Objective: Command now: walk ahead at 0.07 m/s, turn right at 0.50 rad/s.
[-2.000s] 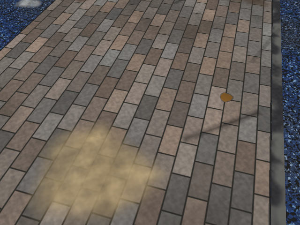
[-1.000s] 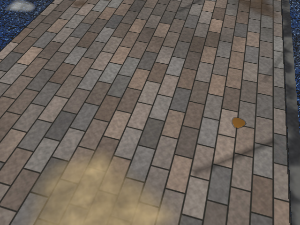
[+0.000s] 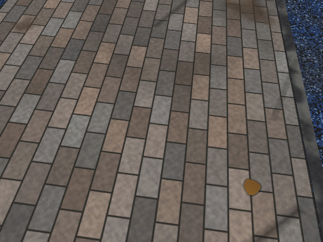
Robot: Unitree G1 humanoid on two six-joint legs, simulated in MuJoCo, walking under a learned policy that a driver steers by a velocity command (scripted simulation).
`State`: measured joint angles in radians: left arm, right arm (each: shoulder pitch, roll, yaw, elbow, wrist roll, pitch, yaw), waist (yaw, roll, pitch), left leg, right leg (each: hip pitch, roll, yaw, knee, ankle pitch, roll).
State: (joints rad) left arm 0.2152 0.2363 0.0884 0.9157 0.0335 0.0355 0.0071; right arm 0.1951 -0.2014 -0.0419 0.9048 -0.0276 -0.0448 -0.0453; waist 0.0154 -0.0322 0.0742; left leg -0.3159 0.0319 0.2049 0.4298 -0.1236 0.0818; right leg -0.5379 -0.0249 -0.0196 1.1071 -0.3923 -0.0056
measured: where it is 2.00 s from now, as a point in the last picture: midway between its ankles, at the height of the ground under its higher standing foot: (240, 224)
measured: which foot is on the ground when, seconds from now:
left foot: down 0.00-0.22, up 0.24-0.70, down 0.72-1.00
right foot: up 0.00-0.20, down 0.22-0.72, up 0.74-1.00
